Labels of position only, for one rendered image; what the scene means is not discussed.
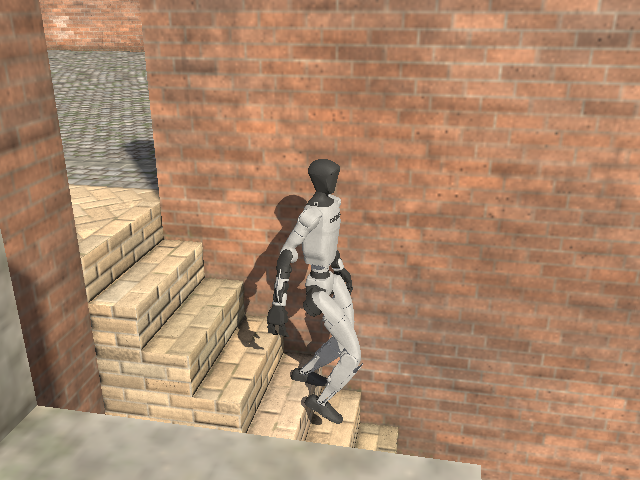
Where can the left robot forearm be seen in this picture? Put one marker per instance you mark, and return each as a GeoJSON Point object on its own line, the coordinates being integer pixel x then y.
{"type": "Point", "coordinates": [337, 264]}

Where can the right robot upper arm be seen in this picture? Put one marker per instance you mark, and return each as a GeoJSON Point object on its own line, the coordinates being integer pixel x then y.
{"type": "Point", "coordinates": [307, 221]}

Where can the right robot forearm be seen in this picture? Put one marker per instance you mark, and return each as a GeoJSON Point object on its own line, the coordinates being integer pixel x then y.
{"type": "Point", "coordinates": [283, 263]}

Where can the robot left hand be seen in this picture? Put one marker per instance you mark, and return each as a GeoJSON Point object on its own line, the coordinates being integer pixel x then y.
{"type": "Point", "coordinates": [346, 277]}

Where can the left robot upper arm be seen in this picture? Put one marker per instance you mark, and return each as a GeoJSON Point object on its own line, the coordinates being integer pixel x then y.
{"type": "Point", "coordinates": [336, 198]}

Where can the robot head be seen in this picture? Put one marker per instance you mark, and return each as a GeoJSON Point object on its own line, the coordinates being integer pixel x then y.
{"type": "Point", "coordinates": [324, 174]}

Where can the robot left thigh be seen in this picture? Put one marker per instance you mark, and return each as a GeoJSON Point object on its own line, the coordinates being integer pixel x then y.
{"type": "Point", "coordinates": [343, 299]}

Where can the robot right hand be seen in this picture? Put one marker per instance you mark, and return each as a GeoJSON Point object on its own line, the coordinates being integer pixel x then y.
{"type": "Point", "coordinates": [277, 315]}

